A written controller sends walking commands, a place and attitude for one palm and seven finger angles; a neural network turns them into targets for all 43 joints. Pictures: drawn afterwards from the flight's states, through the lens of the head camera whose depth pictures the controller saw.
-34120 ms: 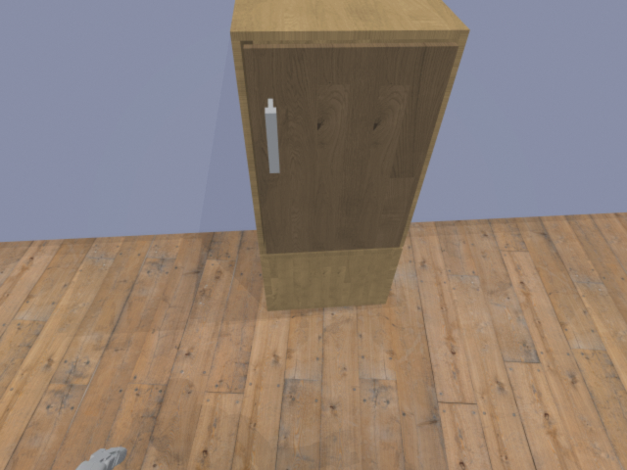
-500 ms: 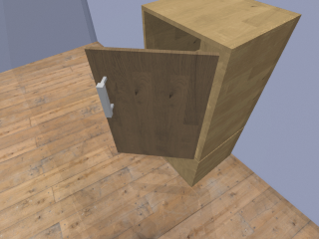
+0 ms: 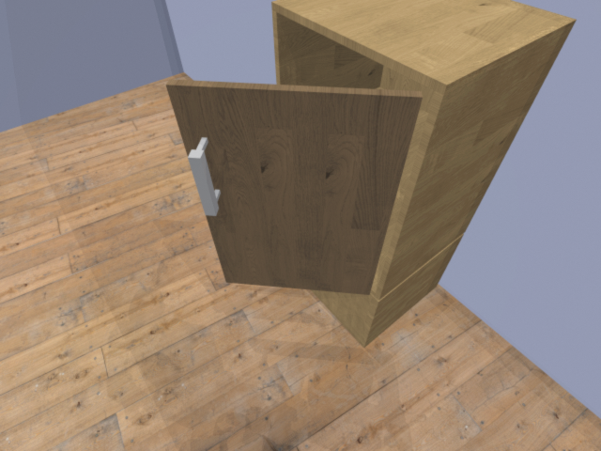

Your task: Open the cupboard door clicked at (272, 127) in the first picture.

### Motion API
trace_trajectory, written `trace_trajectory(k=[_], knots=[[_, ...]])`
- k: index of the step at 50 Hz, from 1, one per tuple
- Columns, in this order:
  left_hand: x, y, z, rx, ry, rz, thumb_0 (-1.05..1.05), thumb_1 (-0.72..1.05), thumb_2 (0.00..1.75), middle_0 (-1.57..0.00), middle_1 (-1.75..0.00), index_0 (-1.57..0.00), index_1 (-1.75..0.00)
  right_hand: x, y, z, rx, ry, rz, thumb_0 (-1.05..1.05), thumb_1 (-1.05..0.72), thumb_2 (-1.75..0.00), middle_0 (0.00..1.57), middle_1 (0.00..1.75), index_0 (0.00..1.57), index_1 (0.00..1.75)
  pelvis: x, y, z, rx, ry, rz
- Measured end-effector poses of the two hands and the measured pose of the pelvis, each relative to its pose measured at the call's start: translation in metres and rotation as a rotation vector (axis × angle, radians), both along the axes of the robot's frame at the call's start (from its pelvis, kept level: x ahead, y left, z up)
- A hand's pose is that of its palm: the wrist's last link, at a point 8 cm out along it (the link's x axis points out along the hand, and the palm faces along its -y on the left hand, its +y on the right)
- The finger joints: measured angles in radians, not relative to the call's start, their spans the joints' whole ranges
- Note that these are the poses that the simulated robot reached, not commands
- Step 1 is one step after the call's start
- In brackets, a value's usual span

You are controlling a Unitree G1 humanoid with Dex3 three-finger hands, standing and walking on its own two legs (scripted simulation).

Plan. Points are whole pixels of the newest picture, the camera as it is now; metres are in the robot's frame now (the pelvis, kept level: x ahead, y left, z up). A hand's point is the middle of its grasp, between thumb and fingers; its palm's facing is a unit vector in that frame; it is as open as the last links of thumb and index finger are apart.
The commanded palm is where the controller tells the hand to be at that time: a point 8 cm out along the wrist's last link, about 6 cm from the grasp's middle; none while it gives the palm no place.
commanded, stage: raise the hand with hooked fingers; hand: left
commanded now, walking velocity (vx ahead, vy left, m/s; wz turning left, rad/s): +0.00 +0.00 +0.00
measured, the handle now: (207, 177) +0.56 +0.22 +0.02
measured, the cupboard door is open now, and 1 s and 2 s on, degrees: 46 46 46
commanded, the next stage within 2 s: none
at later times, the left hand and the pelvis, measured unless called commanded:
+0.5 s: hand out of the picture +0.13 +0.22 -0.04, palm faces +0.11 -0.99 -0.05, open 9.5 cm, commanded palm +0.13 +0.26 -0.03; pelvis -0.05 +0.02 -0.08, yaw +4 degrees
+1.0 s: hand (110, 393) +0.18 +0.26 -0.01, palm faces -0.01 -1.00 -0.08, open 12.5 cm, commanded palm +0.16 +0.32 +0.00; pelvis -0.05 +0.04 -0.06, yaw +3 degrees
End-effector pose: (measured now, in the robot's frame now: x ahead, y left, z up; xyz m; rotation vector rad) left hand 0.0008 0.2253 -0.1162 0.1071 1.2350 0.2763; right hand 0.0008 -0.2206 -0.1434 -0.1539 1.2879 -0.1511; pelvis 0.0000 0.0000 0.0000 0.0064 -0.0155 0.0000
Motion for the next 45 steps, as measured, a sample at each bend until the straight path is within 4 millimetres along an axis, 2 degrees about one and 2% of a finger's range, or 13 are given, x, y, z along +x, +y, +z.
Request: trace_trajectory(k=[3,5,8,11,15,21,24,26,29,32,35,39,45], knots=[[0.053,0.026,0.044,0.09,-0.321,0.004,0.07,0.96,0.88,-0.21,-0.32,-0.2,-0.32,0.031,-0.013,0.005,-0.04,-0.198,-0.001,0.02,-0.93,-0.9,0.2,0.3,0.2,0.3,-0.006,0.007,-0.003,0.003,0.008,0.031],[0.094,0.028,0.074,0.094,-0.557,-0.038,0.07,0.93,0.87,-0.2,-0.33,-0.2,-0.34,0.058,-0.02,0.011,-0.068,-0.331,0.022,0.02,-0.92,-0.9,0.2,0.3,0.2,0.3,-0.012,0.012,-0.007,0.002,0.026,0.047],[0.152,0.013,0.109,0.034,-0.897,-0.138,0.05,0.86,0.85,-0.2,-0.37,-0.2,-0.37,0.1,-0.026,0.026,-0.108,-0.525,0.068,0.02,-0.92,-0.9,0.2,0.29,0.2,0.3,-0.021,0.017,-0.017,0.001,0.079,0.06],[0.185,-0.009,0.116,-0.107,-1.15,-0.217,0.03,0.78,0.83,-0.2,-0.4,-0.2,-0.41,0.134,-0.027,0.044,-0.132,-0.667,0.121,0.01,-0.91,-0.9,0.2,0.29,0.19,0.3,-0.029,0.017,-0.032,0.007,0.138,0.043],[0.175,-0.02,0.092,-0.223,-1.254,-0.314,0.01,0.68,0.79,-0.22,-0.46,-0.21,-0.46,0.169,-0.019,0.06,-0.145,-0.778,0.203,0.01,-0.91,-0.9,0.2,0.29,0.19,0.3,-0.034,0.017,-0.054,0.012,0.186,0.027],[0.114,0.018,0.054,-0.124,-1.077,-0.227,0.01,0.52,0.73,-0.23,-0.55,-0.23,-0.55,0.198,0.013,0.053,-0.098,-0.822,0.276,0.01,-0.9,-0.9,0.2,0.29,0.19,0.3,-0.04,0.021,-0.076,-0.012,0.202,0.042],[0.099,0.038,0.068,-0.025,-1.123,-0.197,0.01,0.45,0.7,-0.24,-0.59,-0.23,-0.6,0.197,0.036,0.037,-0.055,-0.802,0.312,0.01,-0.9,-0.9,0.2,0.29,0.19,0.3,-0.045,0.024,-0.083,-0.038,0.207,0.06],[0.102,0.044,0.084,0.007,-1.207,-0.22,0.01,0.4,0.68,-0.24,-0.62,-0.23,-0.63,0.191,0.051,0.023,-0.023,-0.776,0.333,0.0,-0.9,-0.9,0.2,0.29,0.19,0.3,-0.049,0.026,-0.086,-0.055,0.211,0.071],[0.122,0.039,0.102,-0.016,-1.315,-0.314,0.01,0.33,0.66,-0.24,-0.67,-0.24,-0.67,0.172,0.068,0.001,0.023,-0.72,0.337,0.01,-0.9,-0.9,0.2,0.3,0.2,0.3,-0.057,0.029,-0.09,-0.071,0.217,0.079],[0.147,0.032,0.101,-0.098,-1.282,-0.415,0.01,0.26,0.63,-0.24,-0.71,-0.24,-0.71,0.146,0.074,-0.013,0.052,-0.651,0.288,0.01,-0.9,-0.9,0.2,0.3,0.2,0.3,-0.062,0.031,-0.089,-0.072,0.225,0.072],[0.161,0.033,0.091,-0.173,-1.151,-0.422,0.0,0.19,0.6,-0.25,-0.76,-0.25,-0.76,0.119,0.068,-0.015,0.047,-0.584,0.21,0.01,-0.9,-0.9,0.21,0.3,0.2,0.3,-0.062,0.033,-0.081,-0.062,0.22,0.058],[0.158,0.053,0.095,-0.149,-1.081,-0.303,0.0,0.1,0.56,-0.26,-0.82,-0.26,-0.82,0.093,0.049,-0.005,-0.007,-0.535,0.128,0.01,-0.9,-0.9,0.21,0.3,0.2,0.3,-0.057,0.037,-0.068,-0.049,0.205,0.039],[0.15,0.088,0.118,0.016,-1.199,-0.258,0.0,-0.04,0.5,-0.27,-0.91,-0.27,-0.91,0.083,0.019,0.006,-0.103,-0.515,0.15,0.01,-0.9,-0.9,0.2,0.3,0.2,0.3,-0.053,0.039,-0.064,-0.055,0.196,0.05]])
